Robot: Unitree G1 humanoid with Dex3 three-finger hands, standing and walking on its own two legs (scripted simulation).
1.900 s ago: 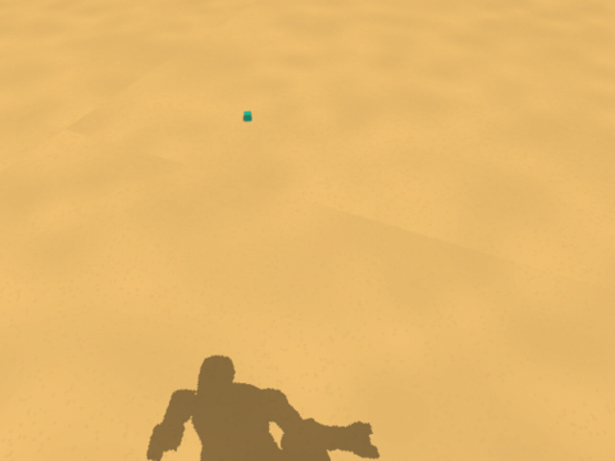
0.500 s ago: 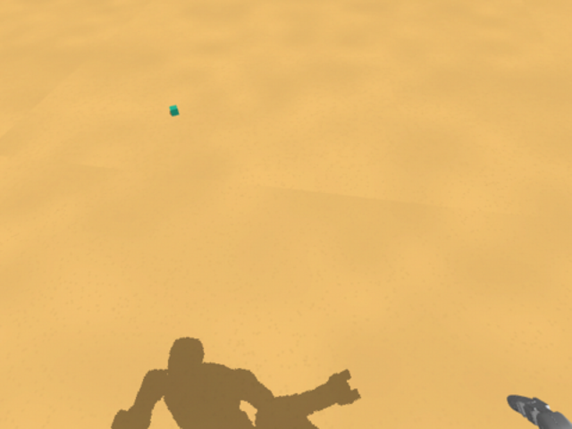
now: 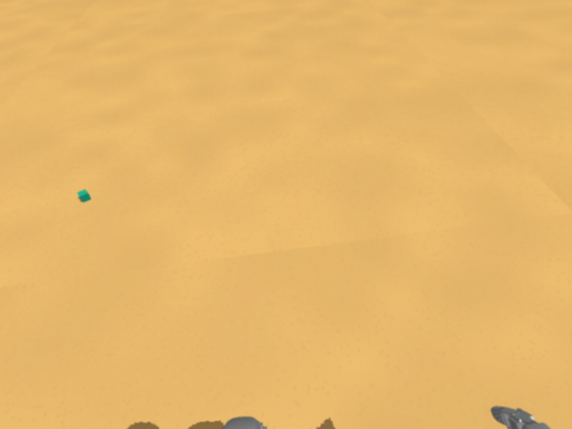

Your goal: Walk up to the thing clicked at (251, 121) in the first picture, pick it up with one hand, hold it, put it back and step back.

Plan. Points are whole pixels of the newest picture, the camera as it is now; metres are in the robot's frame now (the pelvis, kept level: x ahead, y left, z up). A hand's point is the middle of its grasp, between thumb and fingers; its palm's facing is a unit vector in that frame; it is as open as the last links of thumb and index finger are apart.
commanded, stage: walk up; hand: left
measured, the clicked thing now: (84, 195) +1.40 +1.06 -0.73
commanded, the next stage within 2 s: none
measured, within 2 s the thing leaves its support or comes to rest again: neither
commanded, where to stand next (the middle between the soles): +0.98 +1.25 m, yaw -56 degrees
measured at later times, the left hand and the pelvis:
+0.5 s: hand (51, 288) +0.43 +0.48 -0.10, palm faces -0.40 -0.75 -0.53, open 7.4 cm; pelvis +0.21 +0.24 +0.02, yaw -19 degrees
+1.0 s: hand out of the picture +0.60 +0.70 -0.14, palm faces -0.40 -0.67 -0.63, open 7.4 cm; pelvis +0.39 +0.42 -0.02, yaw -29 degrees
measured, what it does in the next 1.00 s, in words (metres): steps to the left, turning right: left foot, then right foot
